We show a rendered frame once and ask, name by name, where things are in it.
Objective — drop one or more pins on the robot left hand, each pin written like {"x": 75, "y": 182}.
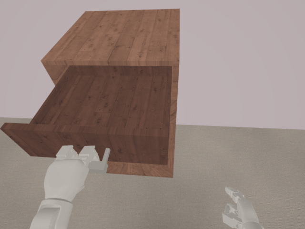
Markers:
{"x": 66, "y": 175}

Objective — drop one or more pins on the cabinet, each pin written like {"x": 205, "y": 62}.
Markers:
{"x": 124, "y": 38}

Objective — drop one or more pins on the handle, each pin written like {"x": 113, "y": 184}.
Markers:
{"x": 100, "y": 167}

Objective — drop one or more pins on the robot right hand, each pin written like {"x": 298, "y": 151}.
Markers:
{"x": 236, "y": 216}

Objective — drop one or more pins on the left robot forearm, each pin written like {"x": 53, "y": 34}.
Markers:
{"x": 53, "y": 213}

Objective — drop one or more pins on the drawer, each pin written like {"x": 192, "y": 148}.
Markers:
{"x": 123, "y": 108}

